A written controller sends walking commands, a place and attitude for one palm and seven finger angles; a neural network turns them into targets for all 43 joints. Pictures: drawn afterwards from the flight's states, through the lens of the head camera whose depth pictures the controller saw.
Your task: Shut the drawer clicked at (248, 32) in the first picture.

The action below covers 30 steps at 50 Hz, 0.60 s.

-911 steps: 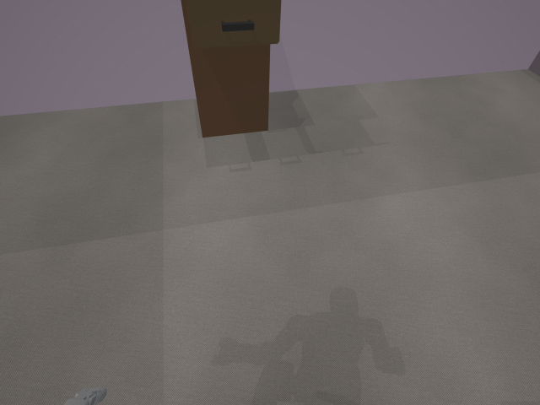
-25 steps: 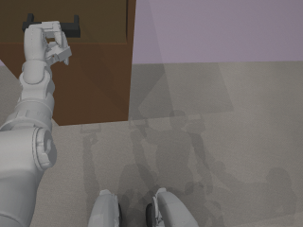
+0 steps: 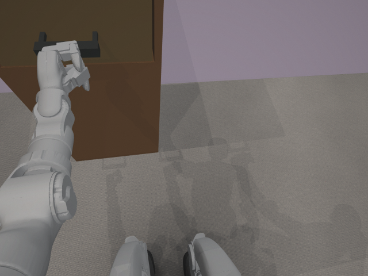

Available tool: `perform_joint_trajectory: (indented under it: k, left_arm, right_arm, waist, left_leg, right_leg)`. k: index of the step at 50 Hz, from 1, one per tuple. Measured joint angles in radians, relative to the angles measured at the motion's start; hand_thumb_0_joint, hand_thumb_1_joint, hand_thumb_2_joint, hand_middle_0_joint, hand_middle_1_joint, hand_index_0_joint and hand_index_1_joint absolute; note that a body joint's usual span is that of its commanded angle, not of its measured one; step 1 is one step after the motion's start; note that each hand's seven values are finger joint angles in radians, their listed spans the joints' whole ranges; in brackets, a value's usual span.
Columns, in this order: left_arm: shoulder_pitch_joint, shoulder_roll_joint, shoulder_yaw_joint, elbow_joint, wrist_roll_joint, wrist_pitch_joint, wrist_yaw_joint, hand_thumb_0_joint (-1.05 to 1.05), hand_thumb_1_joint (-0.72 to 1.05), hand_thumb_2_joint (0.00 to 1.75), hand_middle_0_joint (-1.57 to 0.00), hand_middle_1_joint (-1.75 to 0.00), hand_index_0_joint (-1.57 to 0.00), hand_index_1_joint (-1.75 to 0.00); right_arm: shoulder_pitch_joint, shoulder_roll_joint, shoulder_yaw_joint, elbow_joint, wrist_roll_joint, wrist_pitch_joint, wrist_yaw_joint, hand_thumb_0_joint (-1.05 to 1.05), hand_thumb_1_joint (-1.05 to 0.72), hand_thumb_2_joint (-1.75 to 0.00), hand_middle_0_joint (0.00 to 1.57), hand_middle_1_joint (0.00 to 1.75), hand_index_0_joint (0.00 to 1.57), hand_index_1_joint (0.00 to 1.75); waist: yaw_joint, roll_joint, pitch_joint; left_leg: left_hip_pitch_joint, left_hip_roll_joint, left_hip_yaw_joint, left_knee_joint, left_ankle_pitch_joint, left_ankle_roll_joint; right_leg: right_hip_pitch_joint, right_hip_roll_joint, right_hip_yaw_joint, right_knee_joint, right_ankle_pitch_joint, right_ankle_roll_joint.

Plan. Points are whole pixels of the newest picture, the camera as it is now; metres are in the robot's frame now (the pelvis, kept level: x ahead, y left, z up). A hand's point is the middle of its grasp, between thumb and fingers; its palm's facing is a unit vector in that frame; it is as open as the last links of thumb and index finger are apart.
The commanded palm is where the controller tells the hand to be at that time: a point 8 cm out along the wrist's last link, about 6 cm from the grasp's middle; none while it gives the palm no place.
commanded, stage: pull the fist back off the drawer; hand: left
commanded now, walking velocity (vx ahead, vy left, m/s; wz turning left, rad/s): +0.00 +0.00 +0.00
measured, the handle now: (69, 42) +0.62 +0.19 +0.07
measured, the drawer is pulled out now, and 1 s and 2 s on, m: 0.00 0.00 0.00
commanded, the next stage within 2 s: draw the hand back to the body in 0.18 s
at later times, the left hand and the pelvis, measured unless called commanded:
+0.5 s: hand (70, 88) +0.47 +0.16 +0.10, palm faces +0.05 -1.00 -0.03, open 3.3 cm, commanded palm +0.42 +0.21 +0.11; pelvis +0.05 -0.01 +0.03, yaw +0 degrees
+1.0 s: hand (18, 141) +0.33 +0.19 +0.17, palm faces +0.22 -0.94 -0.24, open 3.3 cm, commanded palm +0.29 +0.24 +0.19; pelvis +0.05 -0.02 +0.08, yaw +2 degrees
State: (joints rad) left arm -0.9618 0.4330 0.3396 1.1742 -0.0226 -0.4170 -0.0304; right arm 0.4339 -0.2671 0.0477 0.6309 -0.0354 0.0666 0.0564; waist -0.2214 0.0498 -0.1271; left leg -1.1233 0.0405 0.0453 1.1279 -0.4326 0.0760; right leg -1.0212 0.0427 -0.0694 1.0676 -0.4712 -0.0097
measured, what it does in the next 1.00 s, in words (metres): rises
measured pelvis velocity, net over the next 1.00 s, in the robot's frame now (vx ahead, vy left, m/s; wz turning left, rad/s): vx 0.05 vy -0.02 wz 0.04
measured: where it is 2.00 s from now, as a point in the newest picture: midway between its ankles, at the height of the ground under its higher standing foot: outside the picture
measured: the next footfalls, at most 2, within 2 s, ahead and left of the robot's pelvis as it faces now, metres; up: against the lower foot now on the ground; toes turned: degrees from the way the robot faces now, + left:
none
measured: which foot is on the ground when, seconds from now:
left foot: down 0.00-1.00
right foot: down 0.00-1.00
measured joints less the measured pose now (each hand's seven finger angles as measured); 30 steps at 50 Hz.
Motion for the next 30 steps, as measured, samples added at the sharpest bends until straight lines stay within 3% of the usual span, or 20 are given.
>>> perform_joint_trajectory:
  k: [8, 16, 23, 30]
  left_arm:
    - [0.171, -0.067, -0.022, -0.114, -0.042, -0.031, -0.017, 0.02, 0.89, 0.90, -1.40, -1.60, -1.40, -1.60]
    - [0.192, -0.097, -0.060, -0.144, -0.055, -0.050, -0.029, 0.02, 0.90, 0.90, -1.40, -1.60, -1.40, -1.60]
    - [0.416, -0.126, -0.083, -0.431, -0.115, 0.030, -0.065, 0.02, 0.90, 0.90, -1.40, -1.60, -1.40, -1.60]
    - [0.659, -0.157, -0.135, -0.678, -0.169, 0.114, -0.072, 0.01, 0.90, 0.90, -1.40, -1.60, -1.40, -1.60]
  right_arm:
    - [-0.021, 0.012, -0.017, -0.021, 0.019, 0.033, 0.003, 0.01, -0.91, -0.90, 0.20, 0.30, 0.21, 0.30]
    - [-0.091, 0.009, -0.034, -0.012, 0.025, 0.035, -0.007, 0.01, -0.91, -0.90, 0.20, 0.30, 0.20, 0.30]
    - [-0.104, 0.011, -0.043, -0.066, 0.060, 0.053, -0.015, 0.01, -0.91, -0.90, 0.20, 0.30, 0.20, 0.30]
    - [-0.106, 0.019, -0.026, -0.087, 0.089, 0.019, -0.035, 0.01, -0.91, -0.90, 0.20, 0.30, 0.20, 0.30]
  waist:
    - [0.047, -0.010, -0.012]
    - [0.075, -0.021, -0.013]
    - [0.103, -0.010, -0.008]
    - [0.145, -0.010, -0.005]
  left_leg:
    - [0.096, -0.003, 0.014, -0.046, -0.020, -0.003]
    - [0.116, -0.013, -0.003, -0.042, -0.036, -0.011]
    - [0.229, -0.008, 0.016, -0.123, -0.028, -0.015]
    - [0.392, -0.019, 0.012, -0.238, 0.005, -0.023]
  right_leg:
    - [0.089, 0.000, 0.017, -0.043, -0.016, 0.001]
    - [0.117, -0.007, 0.001, -0.040, -0.040, -0.004]
    - [0.220, 0.001, 0.024, -0.120, -0.022, -0.005]
    - [0.384, -0.003, 0.024, -0.234, 0.008, -0.009]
